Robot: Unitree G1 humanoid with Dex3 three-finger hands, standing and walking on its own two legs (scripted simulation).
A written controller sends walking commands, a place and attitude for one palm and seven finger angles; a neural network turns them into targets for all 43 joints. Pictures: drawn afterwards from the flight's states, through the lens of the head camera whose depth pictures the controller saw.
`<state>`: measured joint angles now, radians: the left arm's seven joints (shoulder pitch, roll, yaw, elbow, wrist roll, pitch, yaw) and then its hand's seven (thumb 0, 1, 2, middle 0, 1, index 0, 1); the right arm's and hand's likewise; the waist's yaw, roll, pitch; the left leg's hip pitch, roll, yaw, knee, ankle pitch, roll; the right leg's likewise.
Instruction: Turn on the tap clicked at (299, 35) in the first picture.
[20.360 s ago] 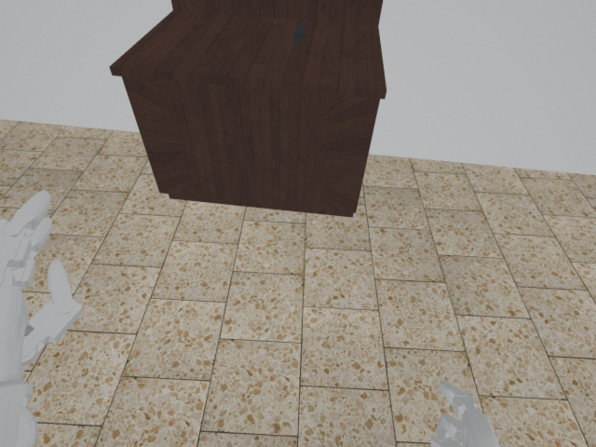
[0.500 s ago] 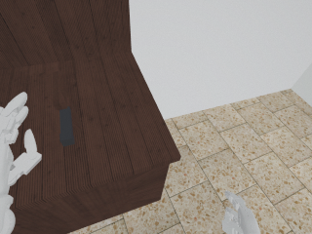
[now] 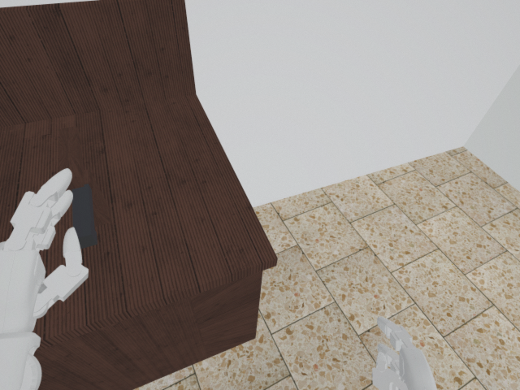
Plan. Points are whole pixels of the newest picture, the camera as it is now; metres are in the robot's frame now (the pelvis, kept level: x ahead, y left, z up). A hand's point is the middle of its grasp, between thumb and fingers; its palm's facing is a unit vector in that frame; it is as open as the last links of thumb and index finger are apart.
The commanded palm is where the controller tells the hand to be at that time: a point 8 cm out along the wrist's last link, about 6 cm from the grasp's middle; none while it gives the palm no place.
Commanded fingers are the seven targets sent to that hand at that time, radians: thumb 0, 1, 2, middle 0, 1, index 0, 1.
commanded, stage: come to a stop and stand still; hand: left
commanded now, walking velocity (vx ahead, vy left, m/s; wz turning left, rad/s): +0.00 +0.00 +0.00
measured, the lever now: (84, 236) +0.32 +0.30 +0.04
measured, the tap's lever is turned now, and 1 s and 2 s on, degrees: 0 0 0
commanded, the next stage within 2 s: look again from close up in 0.96 s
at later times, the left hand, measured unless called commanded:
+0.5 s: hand (65, 226) +0.26 +0.25 +0.17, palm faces +0.35 -0.81 -0.48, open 7.4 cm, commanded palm +0.19 +0.28 +0.18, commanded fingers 0.00 0.90 0.90 -0.20 -0.30 -0.20 -0.30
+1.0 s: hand (59, 226) +0.27 +0.27 +0.15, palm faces +0.36 -0.82 -0.45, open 7.4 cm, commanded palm +0.21 +0.29 +0.18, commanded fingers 0.00 0.90 0.90 -0.20 -0.30 -0.20 -0.30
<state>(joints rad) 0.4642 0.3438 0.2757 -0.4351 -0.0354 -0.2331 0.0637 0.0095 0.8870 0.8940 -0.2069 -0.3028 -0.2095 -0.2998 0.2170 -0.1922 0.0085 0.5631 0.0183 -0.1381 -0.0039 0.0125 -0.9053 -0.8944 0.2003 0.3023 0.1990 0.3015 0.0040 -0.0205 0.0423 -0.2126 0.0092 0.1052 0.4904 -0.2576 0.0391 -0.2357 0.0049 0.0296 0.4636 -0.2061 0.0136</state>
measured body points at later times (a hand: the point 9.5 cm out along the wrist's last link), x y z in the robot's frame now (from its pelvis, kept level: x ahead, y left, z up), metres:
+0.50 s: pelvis +0.03 +0.01 +0.00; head +0.07 -0.01 +0.45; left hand +0.23 +0.29 +0.19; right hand +0.19 -0.21 -0.10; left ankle +0.01 +0.09 -0.74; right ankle +0.03 -0.13 -0.74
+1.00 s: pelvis +0.05 +0.01 +0.00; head +0.08 +0.03 +0.45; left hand +0.24 +0.31 +0.18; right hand +0.25 -0.22 -0.07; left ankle +0.01 +0.09 -0.74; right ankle +0.03 -0.13 -0.74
